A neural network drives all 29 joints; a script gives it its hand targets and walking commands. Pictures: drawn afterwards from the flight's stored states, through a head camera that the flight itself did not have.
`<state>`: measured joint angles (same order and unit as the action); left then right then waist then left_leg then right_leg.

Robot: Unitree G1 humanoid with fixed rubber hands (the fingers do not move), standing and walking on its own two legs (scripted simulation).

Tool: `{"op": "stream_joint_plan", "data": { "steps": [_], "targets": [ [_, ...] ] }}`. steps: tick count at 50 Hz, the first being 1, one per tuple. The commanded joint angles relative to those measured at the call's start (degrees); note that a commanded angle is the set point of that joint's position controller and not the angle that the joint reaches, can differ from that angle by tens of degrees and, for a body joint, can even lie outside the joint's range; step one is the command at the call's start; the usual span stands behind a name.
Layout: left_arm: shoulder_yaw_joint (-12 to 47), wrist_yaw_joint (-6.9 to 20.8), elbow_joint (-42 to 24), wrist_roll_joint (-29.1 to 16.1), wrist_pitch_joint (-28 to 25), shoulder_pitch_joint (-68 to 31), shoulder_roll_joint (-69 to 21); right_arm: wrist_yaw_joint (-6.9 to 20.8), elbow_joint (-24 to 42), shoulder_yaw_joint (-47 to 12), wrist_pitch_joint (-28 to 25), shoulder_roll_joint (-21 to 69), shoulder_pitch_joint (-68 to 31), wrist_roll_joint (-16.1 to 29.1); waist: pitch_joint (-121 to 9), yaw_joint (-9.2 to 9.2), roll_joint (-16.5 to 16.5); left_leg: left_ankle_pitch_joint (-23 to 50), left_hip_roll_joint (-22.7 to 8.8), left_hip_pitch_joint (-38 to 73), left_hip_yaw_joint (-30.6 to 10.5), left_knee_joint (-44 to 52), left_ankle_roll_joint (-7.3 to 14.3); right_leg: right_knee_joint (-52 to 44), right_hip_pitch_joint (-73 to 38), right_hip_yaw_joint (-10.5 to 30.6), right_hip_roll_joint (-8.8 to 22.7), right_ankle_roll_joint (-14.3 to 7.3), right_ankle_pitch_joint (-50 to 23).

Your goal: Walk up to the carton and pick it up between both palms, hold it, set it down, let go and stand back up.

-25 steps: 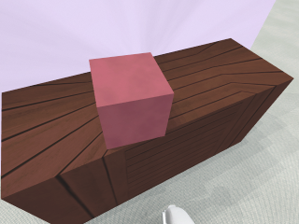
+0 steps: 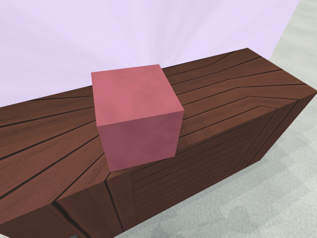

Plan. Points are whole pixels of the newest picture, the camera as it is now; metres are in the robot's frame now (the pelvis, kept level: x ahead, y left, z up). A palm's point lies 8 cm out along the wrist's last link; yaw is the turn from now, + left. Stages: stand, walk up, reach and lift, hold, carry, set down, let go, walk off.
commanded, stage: walk up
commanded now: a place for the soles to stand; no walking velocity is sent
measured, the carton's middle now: (135, 116) +0.48 +0.07 +0.02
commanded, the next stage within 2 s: none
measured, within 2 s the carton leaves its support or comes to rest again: neither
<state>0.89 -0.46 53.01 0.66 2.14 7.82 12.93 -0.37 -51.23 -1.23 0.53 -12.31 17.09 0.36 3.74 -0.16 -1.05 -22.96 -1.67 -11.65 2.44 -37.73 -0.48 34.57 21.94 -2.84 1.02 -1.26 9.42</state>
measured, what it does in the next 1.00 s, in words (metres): steps on the spot, turning left: left foot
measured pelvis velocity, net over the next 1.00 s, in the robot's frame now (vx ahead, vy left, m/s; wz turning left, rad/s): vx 0.02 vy -0.08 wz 0.33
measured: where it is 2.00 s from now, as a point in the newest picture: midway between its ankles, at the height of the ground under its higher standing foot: outside the picture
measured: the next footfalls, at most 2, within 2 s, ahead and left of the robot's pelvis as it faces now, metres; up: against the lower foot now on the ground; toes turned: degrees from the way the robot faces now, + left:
left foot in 0.90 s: +0.03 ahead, +0.04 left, +0.00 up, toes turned +21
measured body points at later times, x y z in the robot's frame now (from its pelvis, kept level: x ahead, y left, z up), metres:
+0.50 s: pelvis +0.02 -0.05 +0.00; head +0.05 -0.05 +0.45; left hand +0.08 +0.23 -0.14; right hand +0.06 -0.30 -0.15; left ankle -0.02 +0.12 -0.72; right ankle +0.10 -0.11 -0.72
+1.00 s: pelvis +0.02 -0.08 +0.00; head +0.03 -0.06 +0.45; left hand +0.01 +0.17 -0.15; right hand +0.12 -0.30 -0.13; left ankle -0.01 +0.02 -0.72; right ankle +0.09 -0.13 -0.71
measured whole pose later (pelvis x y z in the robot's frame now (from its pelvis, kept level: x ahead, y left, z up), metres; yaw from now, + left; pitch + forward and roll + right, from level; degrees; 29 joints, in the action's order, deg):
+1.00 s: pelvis +0.02 -0.08 +0.00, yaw +19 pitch -1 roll -1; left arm 1.2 0.0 53.3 1.5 4.3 12.7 13.9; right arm -1.2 -49.3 0.3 -0.6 -9.4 21.2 -0.2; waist 2.6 1.7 -1.4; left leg -19.9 0.4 -16.4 -0.5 -37.4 1.8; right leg 38.8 20.2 -14.4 2.1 -1.4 24.2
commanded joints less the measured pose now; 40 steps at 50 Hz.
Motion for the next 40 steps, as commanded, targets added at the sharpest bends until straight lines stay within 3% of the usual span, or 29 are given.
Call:
{"op": "stream_joint_plan", "data": {
  "steps": [1, 12, 13, 15, 17, 19, 21, 22, 23, 24, 25, 26, 27, 29, 31, 35, 40],
  "targets": [
    [-1.08, 0.29, -1.88, 0.06, -2.33, 0.49, 6.76, 0.18, 3.27, 1.9, -1.67, -8.35, 0.27, 0.24, -0.65, -0.79, 6.92, 2.05, -6.83, -10.46, -8.42, 16.33, 4.42, -5.18, -9.36, 6.59, 4.36, -2.57, 0.55],
    [-0.4, -0.12, 1.39, -0.46, -2.66, 3.15, 9.16, 0.12, 0.89, 1.3, -1.35, -8.15, 2.1, 0.04, -1.9, 0.55, -0.77, 3.79, -3.93, -3.9, -5.82, 13.48, 3.9, -12.08, -6.36, 9.7, 6.73, -2.84, 3.78],
    [-1.96, 0.5, -0.82, 1.93, -1.64, 0.77, 12.39, -0.73, 2.46, 2.24, -1.98, -8.65, 6.98, -1.33, -1.94, 2.22, -3.48, 1.16, -7.33, -3.51, -12.48, 15.55, 6.01, -5.99, -5.17, 4.45, 4.31, -1.31, 9.59],
    [-1.26, 1.08, -2.78, 3.22, -0.65, -0.93, 9.48, -2.01, 2.16, 4.0, -2.18, -13.77, 6.72, -1.77, 1.75, 2.16, 1.87, -1.24, -14.91, -3.87, -21.72, 19.96, 10.13, 1.61, 1.89, 0.61, 1.05, 1.3, 11.49],
    [-1.15, 1.42, -3.82, 3.14, -0.61, 0.42, 8.48, -2.94, 3.41, 4.64, -2.04, -14.27, 4.28, -2.09, 2.75, 1.47, 5.36, 3.64, -17.51, -3.5, -23.8, 19.54, 11.95, 5.51, 5.05, 1.84, 2.44, 1.61, 13.4],
    [-1.24, 1.45, -4.89, 2.96, -0.97, 1.21, 8.26, -2.93, 4.49, 4.56, -2.25, -13.5, 3.05, -2.22, 1.79, 0.83, 8.44, 13.91, -16.14, -3.54, -21.96, 16.2, 11.15, 4.2, 3.22, 2.33, 3.05, 1.46, 10.07],
    [-1.62, 1.53, -5.48, 2.88, -1.54, 3.4, 8.78, -2.39, 5.69, 4.27, -2.43, -12.4, 1.37, -2.16, -0.98, -0.49, 9.48, 21.74, -12.34, -5.52, -17.21, 10.03, 7.94, -1.25, -4.2, 2.48, 3.22, 0.43, -0.02],
    [-2.16, 1.56, -5.7, 2.77, -1.73, 4.48, 10.12, -2.05, 6.43, 3.91, -2.46, -11.15, 1.33, -2.07, -2.93, -0.95, 8.01, 21.23, -9.23, -8.29, -13.73, 6.05, 5.68, -3.39, -9.72, 3.89, 4.52, -0.75, -5.58],
    [-3.11, 1.56, -5.98, 2.54, -1.7, 5.56, 12.33, -1.8, 7.17, 3.32, -2.34, -9.06, 2.25, -1.91, -5.25, -1.3, 3.25, 15.27, -4.16, -12.01, -9.2, -0.24, 3.0, -6.67, -15.05, 8.84, 8.49, -2.7, -6.93],
    [-4.1, 1.29, -6.1, 1.51, -1.18, 7.48, 14.74, -2.01, 7.37, 2.71, -1.75, -6.66, 3.93, -1.43, -7.34, -2.25, -3.74, 0.91, 2.53, -14.1, -3.31, -10.75, 0.32, -13.82, -17.02, 17.14, 15.14, -6.12, -1.75],
    [-4.17, 0.68, -5.86, 0.21, -0.54, 8.15, 14.48, -2.78, 7.22, 2.8, -0.81, -5.97, 4.64, -1.32, -6.0, -3.26, -6.77, -14.71, 4.35, -16.43, -0.82, -18.61, -0.06, -17.86, -15.75, 21.1, 19.73, -8.46, 1.35],
    [-4.13, 0.04, -5.94, 0.02, 0.01, 8.41, 13.36, -3.36, 6.96, 3.32, -0.14, -6.38, 4.91, -1.69, -3.76, -3.47, -5.23, -17.31, 2.71, -18.9, -3.33, -23.85, 0.49, -19.17, -14.62, 21.7, 21.03, -8.26, 4.37],
    [-3.76, -0.54, -6.58, 0.18, 0.54, 7.19, 12.27, -3.53, 6.76, 3.41, 0.03, -6.49, 5.7, -1.71, -2.03, -2.93, -4.48, -16.13, 1.73, -20.01, -4.61, -25.9, 0.89, -19.36, -13.62, 18.42, 20.02, -7.03, 5.57],
    [-3.1, -1.31, -7.55, 0.67, 0.71, 4.27, 10.34, -3.07, 6.53, 3.48, -0.27, -6.06, 7.06, -1.63, -1.42, -1.18, -4.1, -11.24, 0.24, -17.99, -5.84, -24.53, 1.05, -18.31, -11.09, 12.53, 16.96, -5.31, 6.09],
    [-2.58, -1.41, -8.07, 1.02, 0.26, 2.5, 9.2, -2.26, 6.26, 3.59, -0.58, -5.93, 8.52, -1.58, -3.48, -0.24, -3.6, -7.81, 0.47, -14.84, -4.65, -22.43, 0.61, -18.41, -10.26, 9.53, 15.74, -5.52, 10.84],
    [-2.28, -1.88, -7.65, 0.74, -0.29, 2.61, 8.35, -1.16, 6.71, 3.92, -0.13, -6.34, 7.65, -1.58, -3.58, -0.64, -2.34, -5.41, 0.63, -14.48, -3.48, -16.05, 0.06, -19.75, -10.86, 8.88, 18.02, -5.65, 17.73],
    [-2.41, -1.78, -6.52, 0.9, 0.17, 1.75, 9.47, -0.63, 6.4, 4.27, -0.27, -5.72, 8.34, -1.16, -1.99, 0.38, -3.9, -4.11, 1.15, -8.11, -1.24, -7.32, 1.68, -20.82, -4.74, 5.23, 18.52, -3.58, 23.99]
  ]
}}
